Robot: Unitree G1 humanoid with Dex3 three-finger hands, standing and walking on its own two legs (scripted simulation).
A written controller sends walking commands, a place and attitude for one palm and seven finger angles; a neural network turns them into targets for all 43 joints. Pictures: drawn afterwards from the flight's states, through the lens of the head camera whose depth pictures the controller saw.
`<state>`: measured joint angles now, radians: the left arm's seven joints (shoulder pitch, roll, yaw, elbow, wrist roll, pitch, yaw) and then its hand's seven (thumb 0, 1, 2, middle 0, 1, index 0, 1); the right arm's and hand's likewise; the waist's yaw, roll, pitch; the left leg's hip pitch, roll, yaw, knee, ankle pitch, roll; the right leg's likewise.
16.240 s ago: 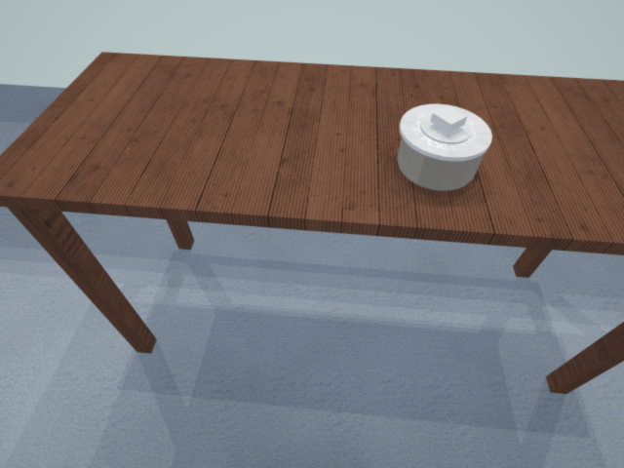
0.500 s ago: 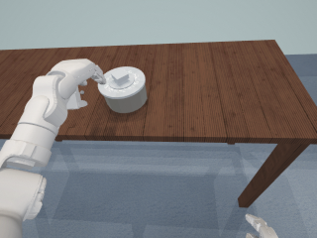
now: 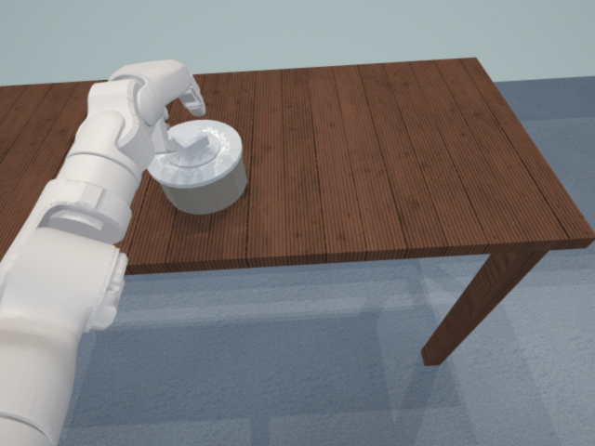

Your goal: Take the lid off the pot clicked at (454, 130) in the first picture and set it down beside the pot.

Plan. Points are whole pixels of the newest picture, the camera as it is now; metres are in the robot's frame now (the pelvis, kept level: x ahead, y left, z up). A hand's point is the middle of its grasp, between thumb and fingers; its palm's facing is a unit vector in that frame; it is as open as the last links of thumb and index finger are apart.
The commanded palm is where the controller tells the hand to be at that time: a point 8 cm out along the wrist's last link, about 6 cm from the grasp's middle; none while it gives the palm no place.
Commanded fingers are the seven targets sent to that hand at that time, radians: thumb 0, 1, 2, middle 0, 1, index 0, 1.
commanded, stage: move the open hand above the knob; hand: left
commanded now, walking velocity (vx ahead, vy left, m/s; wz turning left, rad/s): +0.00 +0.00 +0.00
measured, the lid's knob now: (190, 140) +0.56 +0.13 +0.10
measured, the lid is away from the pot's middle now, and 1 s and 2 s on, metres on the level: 0.00 0.00 0.00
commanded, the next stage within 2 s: lower the open fingers around the knob in 1.06 s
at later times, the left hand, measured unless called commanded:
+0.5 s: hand (167, 116) +0.52 +0.14 +0.18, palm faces -0.34 -0.05 -0.94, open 10.3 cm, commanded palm +0.53 +0.14 +0.23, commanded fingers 0.00 -0.35 1.48 -0.82 -0.08 -0.82 -0.08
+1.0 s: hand (179, 109) +0.53 +0.12 +0.18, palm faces -0.33 -0.05 -0.94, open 10.3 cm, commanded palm +0.54 +0.14 +0.23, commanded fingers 0.00 -0.35 1.48 -0.82 -0.08 -0.82 -0.08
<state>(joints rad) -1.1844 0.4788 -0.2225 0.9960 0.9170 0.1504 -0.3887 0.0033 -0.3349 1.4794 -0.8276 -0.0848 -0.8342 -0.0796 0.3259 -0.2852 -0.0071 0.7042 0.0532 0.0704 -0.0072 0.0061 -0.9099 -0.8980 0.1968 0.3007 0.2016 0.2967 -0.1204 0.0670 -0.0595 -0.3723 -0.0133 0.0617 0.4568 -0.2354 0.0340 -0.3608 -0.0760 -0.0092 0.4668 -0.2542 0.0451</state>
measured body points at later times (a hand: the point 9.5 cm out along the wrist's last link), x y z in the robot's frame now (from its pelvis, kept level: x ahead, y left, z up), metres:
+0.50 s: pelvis +0.01 -0.02 +0.00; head +0.06 -0.04 +0.45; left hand +0.53 +0.14 +0.23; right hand +0.01 -0.29 -0.13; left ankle -0.01 +0.10 -0.74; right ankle -0.02 -0.15 -0.74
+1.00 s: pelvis +0.01 -0.01 +0.00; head +0.07 -0.03 +0.44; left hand +0.54 +0.13 +0.23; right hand +0.01 -0.27 -0.14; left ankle -0.01 +0.10 -0.74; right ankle -0.02 -0.15 -0.74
